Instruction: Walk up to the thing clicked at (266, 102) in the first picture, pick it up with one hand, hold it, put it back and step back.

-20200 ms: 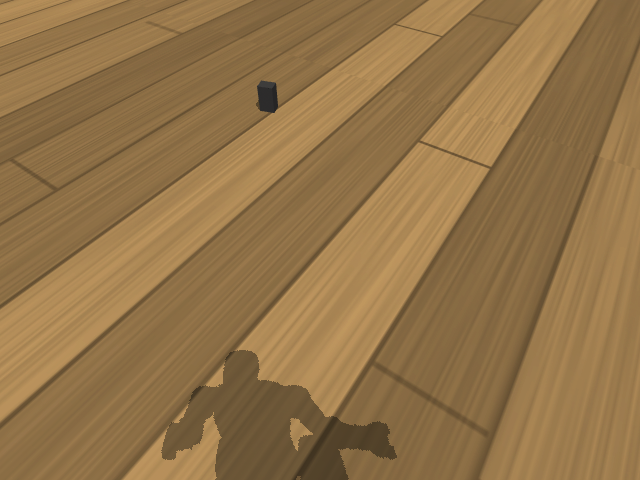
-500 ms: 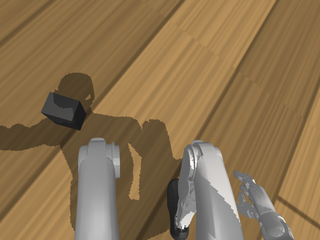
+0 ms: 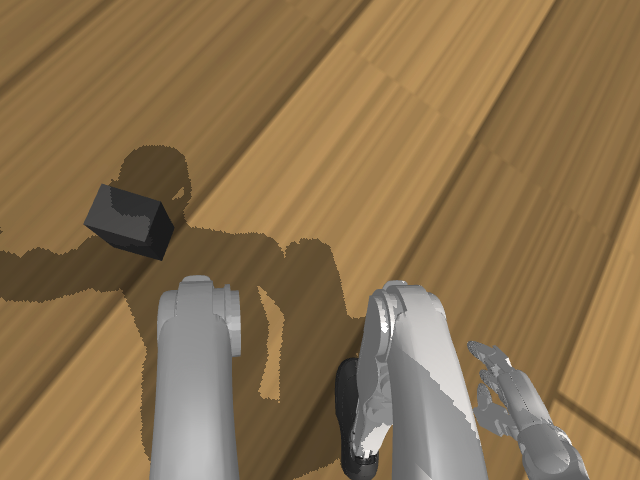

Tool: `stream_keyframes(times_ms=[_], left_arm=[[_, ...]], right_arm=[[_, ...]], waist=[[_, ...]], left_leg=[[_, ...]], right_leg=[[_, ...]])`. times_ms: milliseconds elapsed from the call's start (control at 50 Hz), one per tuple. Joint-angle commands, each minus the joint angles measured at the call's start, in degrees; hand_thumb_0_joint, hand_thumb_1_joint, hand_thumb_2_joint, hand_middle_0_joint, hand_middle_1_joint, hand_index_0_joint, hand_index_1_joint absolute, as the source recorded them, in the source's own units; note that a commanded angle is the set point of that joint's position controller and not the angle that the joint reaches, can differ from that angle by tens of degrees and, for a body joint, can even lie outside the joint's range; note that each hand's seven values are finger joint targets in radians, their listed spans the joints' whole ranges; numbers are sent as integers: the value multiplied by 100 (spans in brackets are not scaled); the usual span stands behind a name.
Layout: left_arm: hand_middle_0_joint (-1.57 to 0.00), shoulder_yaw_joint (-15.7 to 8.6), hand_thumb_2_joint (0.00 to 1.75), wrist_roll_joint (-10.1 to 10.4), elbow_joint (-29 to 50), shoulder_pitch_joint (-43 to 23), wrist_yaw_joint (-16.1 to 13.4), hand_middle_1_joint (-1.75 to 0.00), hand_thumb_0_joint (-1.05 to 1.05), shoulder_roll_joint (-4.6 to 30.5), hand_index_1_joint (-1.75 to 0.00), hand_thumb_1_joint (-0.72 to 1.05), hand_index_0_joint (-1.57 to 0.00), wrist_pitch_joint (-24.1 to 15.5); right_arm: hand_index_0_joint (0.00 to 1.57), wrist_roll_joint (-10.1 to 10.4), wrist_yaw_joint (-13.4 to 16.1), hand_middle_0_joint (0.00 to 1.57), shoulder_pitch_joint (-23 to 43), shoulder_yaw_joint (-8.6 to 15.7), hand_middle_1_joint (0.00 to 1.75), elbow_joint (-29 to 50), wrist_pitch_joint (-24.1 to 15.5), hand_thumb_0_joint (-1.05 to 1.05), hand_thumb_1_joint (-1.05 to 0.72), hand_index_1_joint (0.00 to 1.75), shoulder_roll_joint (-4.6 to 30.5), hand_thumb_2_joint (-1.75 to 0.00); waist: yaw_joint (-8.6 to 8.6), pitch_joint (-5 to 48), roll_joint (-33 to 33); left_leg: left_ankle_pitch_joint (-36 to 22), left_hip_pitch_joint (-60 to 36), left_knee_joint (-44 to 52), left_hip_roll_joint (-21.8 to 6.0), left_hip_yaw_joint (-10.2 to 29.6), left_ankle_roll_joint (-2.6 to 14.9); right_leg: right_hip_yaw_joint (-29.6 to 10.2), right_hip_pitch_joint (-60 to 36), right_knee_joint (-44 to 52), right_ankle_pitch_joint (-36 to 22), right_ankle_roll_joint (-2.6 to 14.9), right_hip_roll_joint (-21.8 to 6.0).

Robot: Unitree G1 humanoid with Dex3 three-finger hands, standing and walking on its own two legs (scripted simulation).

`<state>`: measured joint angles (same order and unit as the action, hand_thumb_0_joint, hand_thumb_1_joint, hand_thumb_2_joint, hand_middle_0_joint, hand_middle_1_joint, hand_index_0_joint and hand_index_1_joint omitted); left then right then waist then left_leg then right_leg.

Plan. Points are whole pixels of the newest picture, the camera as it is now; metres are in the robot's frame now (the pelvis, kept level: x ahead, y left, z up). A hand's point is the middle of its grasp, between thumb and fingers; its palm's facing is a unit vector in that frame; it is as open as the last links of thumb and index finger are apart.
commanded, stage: go down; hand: left
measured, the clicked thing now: (134, 226) +0.43 +0.29 -0.29
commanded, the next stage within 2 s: approach in 1.20 s
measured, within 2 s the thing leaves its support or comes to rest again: neither
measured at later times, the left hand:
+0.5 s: hand out of the picture +0.31 +0.48 +0.05, palm faces +0.35 -0.94 -0.04, open 17.8 cm
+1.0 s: hand out of the picture +0.31 +0.48 +0.04, palm faces +0.35 -0.94 -0.04, open 17.8 cm
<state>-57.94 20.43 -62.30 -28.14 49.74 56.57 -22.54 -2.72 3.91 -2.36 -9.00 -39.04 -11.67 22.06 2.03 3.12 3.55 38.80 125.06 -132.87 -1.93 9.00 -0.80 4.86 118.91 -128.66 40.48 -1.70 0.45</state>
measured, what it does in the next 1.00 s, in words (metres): stands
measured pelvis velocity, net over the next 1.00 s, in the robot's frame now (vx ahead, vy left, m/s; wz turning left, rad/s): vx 0.00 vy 0.00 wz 0.00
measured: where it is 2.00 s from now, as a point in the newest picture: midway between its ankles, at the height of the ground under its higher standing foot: (284, 442)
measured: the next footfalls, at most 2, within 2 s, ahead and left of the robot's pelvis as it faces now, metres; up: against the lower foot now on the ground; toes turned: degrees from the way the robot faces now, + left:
none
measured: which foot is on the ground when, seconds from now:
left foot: down 0.00-1.00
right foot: down 0.00-1.00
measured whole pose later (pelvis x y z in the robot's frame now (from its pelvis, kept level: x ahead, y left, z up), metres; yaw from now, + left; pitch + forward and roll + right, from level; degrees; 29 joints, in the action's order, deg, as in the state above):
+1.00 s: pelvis +0.00 +0.00 +0.00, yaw +0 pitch +30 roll -8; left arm -58.2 20.7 -61.2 -28.0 49.8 55.9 -22.8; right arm -2.9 3.7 -2.5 -8.9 -39.0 -11.3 22.2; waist 2.1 2.7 3.5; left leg 39.1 125.0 -133.1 -1.8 9.1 -0.9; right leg 4.9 118.9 -128.8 40.7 -1.8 0.5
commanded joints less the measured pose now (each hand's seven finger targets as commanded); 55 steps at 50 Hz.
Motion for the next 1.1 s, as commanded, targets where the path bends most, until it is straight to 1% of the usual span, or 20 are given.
stream_keyframes(times_ms=[0, 100, 140, 220, 260, 300, 360, 420, 460, 520, 580, 620, 700, 760, 780, 820, 880, 960, 1020, 1080], left_arm=[[-1, -366, 5, 177, 1282, -780, -11, -4, 0, 2680, -4, -61, -2, -307], [-1, -363, 4, 143, 1444, -779, -51, -3, 0, 2707, -3, -61, -2, -229], [-1, -387, 4, 147, 1421, -681, -90, -3, 0, 2663, -3, -61, -2, -185], [-1, -393, 4, 177, 1324, -569, -119, -3, 0, 2630, -2, -61, -2, -197], [-1, -453, 2, 193, 1205, -484, -117, -2, 0, 2626, -1, -61, -2, -197], [-1, -390, 4, 231, 1051, -563, -87, -3, 0, 2481, -2, -61, -2, -240], [-2, -373, 3, 149, 964, -697, -58, -3, 0, 2672, -2, -61, -3, -274], [-1, -218, 3, 108, 1013, -739, -23, -3, 0, 2556, -2, -61, -3, -263], [-1, -249, 4, 143, 1016, -708, 2, -3, 0, 2534, -3, -61, -3, -259], [-1, -311, 3, 132, 1357, -886, -35, -3, 0, 2776, -2, -61, -3, -286], [-1, -186, 5, 148, 1352, -793, -73, -4, 0, 2485, -3, -61, -2, -228], [-1, -268, 5, 144, 1446, -939, -128, -3, 0, 2646, -3, -61, -2, -211], [0, -308, 5, 91, 1248, -693, -194, -3, 0, 2608, -3, -61, -2, -216], [-1, -458, 3, 119, 1267, -569, -203, -3, 0, 2686, -2, -61, -2, -244], [-1, -412, 3, 155, 1162, -414, -167, -2, 0, 2564, -2, -61, -2, -255], [-1, -454, 3, 250, 876, -295, -103, -3, 0, 2476, -2, -61, -2, -274], [-1, -456, 3, 262, 1222, -533, -28, -3, 0, 2616, -2, -61, -2, -386], [-1, -244, 4, 235, 1316, -881, 40, -4, 0, 2446, -3, -61, -2, -325], [-1, -247, 3, 109, 1632, -1155, -12, -3, 0, 2737, -1, -61, -2, -248], [-1, -253, 3, 14, 1610, -876, -83, -3, 0, 2748, -2, -61, -2, -109]], right_arm=[[20, 36, 149, 20, -569, 583, 30, 340, -128, 0, -92, 30, 1454, -90], [20, 43, 157, 20, -624, 578, 30, 295, -102, 0, -92, 30, 1417, -90], [20, 70, 151, 20, -604, 602, 30, 335, -100, 0, -92, 30, 1389, -90], [20, 90, 154, 20, -504, 588, 30, 354, -89, 0, -92, 30, 1403, -90], [20, 76, 147, 20, -545, 547, 30, 355, -81, 0, -92, 30, 1383, -90], [20, 61, 141, 20, -514, 538, 30, 361, -88, 0, -92, 30, 1385, -90], [20, 33, 151, 20, -505, 527, 30, 360, -113, 0, -92, 30, 1351, -90], [20, 24, 159, 20, -536, 567, 30, 348, -123, 0, -92, 30, 1430, -90], [20, 30, 154, 20, -570, 566, 30, 348, -132, 0, -91, 30, 1418, -90], [20, 56, 157, 20, -569, 588, 30, 345, -141, 0, -92, 30, 1449, -90], [20, 84, 160, 20, -567, 634, 30, 353, -135, 0, -91, 30, 1452, -90], [20, 83, 162, 20, -617, 610, 30, 322, -123, 0, -92, 30, 1401, -90], [20, 84, 157, 20, -572, 585, 30, 330, -100, 0, -92, 30, 1373, -90], [20, 76, 144, 20, -589, 568, 30, 380, -73, 0, -92, 30, 1387, -90], [20, 93, 142, 20, -522, 573, 30, 379, -75, 0, -92, 30, 1396, -90], [20, 79, 138, 20, -539, 544, 30, 365, -87, 0, -92, 30, 1401, -90], [20, 49, 138, 20, -528, 550, 30, 347, -87, 0, -92, 30, 1468, -90], [20, 28, 132, 20, -611, 593, 30, 326, -113, 0, -92, 30, 1442, -90], [20, 28, 156, 20, -700, 630, 30, 280, -92, 0, -92, 30, 1488, -90], [20, 63, 158, 20, -668, 660, 30, 335, -71, 0, -91, 30, 1418, -90]], waist=[[-303, 3664, -1881], [-343, 3845, -1956], [-382, 3663, -1851], [-347, 3386, -1793], [-336, 3441, -1702], [-217, 3359, -1519], [-218, 3356, -1479], [-204, 3340, -1750], [-208, 3505, -1675], [-292, 3614, -1872], [-268, 3488, -1907], [-296, 3643, -1860], [-316, 3368, -1773], [-346, 3511, -1802], [-366, 3438, -1787], [-240, 3272, -1548], [-267, 3511, -1756], [-139, 3772, -1749], [-249, 3983, -2196], [-365, 3897, -2087]], left_leg=[[-763, -3149, 1877, -24, -344, 159], [-980, -3262, 1871, 2, -368, 152], [-787, -3115, 1919, 0, -386, 166], [-556, -2900, 1950, 2, -365, 187], [-743, -2897, 1886, 5, -373, 191], [-847, -2808, 1791, -3, -352, 199], [-635, -2639, 1742, -5, -407, 229], [-419, -2815, 1863, -22, -394, 205], [-504, -2894, 1838, -20, -377, 197], [-485, -3002, 1897, -11, -375, 185], [-359, -3085, 2009, -18, -320, 171], [-576, -3035, 1920, 5, -387, 180], [-578, -2912, 1935, 6, -349, 184], [-751, -3077, 1952, -5, -311, 162], [-735, -3029, 1943, -2, -320, 162], [-742, -2805, 1813, 22, -355, 200], [-988, -3082, 1786, -17, -321, 172], [-946, -3092, 1726, -23, -369, 182], [-945, -3456, 1901, -20, -355, 138], [-602, -3277, 2065, 12, -399, 159]], right_leg=[[272, -1300, 1157, -692, 398, 197], [247, -1340, 1150, -842, 403, 177], [235, -1273, 1200, -691, 397, 188], [267, -1167, 1181, -556, 393, 191], [267, -1305, 1187, -677, 384, 192], [280, -1303, 1177, -749, 372, 199], [208, -1404, 1259, -607, 357, 205], [268, -1242, 1232, -476, 381, 216], [275, -1347, 1244, -541, 376, 218], [259, -1234, 1190, -523, 394, 206], [282, -1063, 1183, -470, 402, 203], [233, -1255, 1225, -600, 400, 197], [255, -1098, 1177, -560, 402, 183], [279, -1229, 1164, -662, 394, 180], [279, -1111, 1134, -647, 398, 183], [282, -1223, 1196, -663, 372, 200], [288, -1223, 1096, -831, 389, 193], [241, -1426, 1161, -868, 375, 193], [243, -1322, 1122, -852, 413, 175], [225, -1413, 1271, -614, 404, 180]])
